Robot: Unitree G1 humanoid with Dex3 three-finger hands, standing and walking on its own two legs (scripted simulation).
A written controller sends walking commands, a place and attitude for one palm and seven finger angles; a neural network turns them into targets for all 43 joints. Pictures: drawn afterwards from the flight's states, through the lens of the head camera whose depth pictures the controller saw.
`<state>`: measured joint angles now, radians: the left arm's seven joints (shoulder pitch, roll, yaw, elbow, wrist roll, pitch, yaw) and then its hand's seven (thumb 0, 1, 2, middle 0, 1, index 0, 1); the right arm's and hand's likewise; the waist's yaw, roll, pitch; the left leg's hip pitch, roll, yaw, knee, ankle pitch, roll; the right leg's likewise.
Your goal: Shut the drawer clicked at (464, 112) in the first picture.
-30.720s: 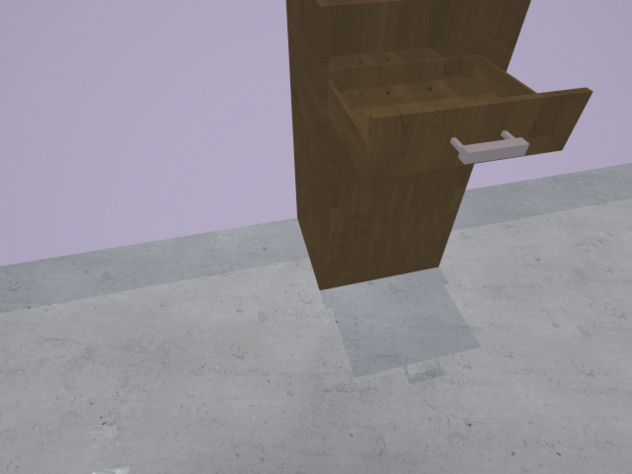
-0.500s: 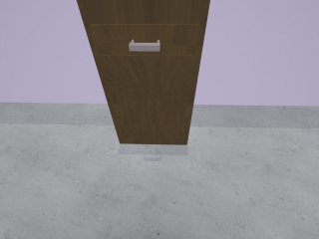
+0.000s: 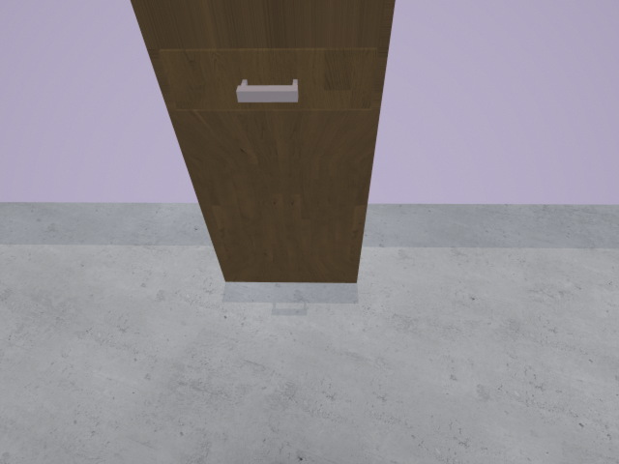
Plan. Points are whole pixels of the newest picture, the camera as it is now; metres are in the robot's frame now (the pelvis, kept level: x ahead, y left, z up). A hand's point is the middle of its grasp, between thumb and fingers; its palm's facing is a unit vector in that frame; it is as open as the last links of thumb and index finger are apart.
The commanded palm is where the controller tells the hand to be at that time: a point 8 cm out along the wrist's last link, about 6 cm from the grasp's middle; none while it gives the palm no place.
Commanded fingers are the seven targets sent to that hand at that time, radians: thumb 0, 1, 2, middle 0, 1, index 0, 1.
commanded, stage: look to check the result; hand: left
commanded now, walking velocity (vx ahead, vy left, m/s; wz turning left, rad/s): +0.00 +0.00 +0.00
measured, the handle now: (268, 88) +0.85 +0.14 +0.06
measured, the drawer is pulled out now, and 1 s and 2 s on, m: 0.00 0.00 0.00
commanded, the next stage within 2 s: stand and wait in 0.40 s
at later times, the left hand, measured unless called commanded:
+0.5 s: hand out of the picture +0.00 +0.13 -0.17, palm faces +0.07 -0.98 -0.17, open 7.4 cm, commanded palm none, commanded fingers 0.00 0.90 0.90 -0.20 -0.30 -0.20 -0.30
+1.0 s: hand out of the picture +0.01 +0.13 -0.17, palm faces +0.07 -0.98 -0.18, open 7.4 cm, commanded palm none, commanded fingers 0.00 0.90 0.90 -0.20 -0.30 -0.20 -0.30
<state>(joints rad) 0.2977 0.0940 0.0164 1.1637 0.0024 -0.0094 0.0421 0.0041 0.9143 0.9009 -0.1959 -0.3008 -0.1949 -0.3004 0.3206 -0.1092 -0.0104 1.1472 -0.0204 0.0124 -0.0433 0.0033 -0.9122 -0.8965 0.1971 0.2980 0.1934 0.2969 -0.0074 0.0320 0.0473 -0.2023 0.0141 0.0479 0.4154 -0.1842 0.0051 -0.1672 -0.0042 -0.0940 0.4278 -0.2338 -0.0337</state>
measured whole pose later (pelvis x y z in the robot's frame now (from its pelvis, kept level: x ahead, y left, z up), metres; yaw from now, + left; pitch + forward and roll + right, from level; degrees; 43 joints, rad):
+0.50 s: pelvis +0.02 -0.02 +0.00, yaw +0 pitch -2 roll +0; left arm 0.30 0.08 0.02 1.16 0.00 -0.02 0.05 0.00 0.91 0.90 -0.20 -0.30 -0.20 -0.30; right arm 0.31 -0.11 -0.01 1.16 -0.02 0.02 -0.05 0.00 -0.91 -0.90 0.20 0.30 0.19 0.30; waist -0.01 0.03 0.05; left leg -0.18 0.05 0.03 0.42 -0.21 -0.03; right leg -0.14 0.03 -0.11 0.41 -0.25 -0.06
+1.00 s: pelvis +0.03 -0.02 +0.00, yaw +0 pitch -1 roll +0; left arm 0.30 0.09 0.02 1.16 0.00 -0.02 0.05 0.00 0.91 0.90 -0.20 -0.30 -0.19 -0.30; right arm 0.30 -0.11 -0.01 1.16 -0.02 0.02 -0.05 0.00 -0.91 -0.90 0.20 0.30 0.19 0.30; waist 0.00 0.02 0.05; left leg -0.16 0.05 0.04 0.41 -0.22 -0.03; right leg -0.11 0.03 -0.10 0.39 -0.26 -0.06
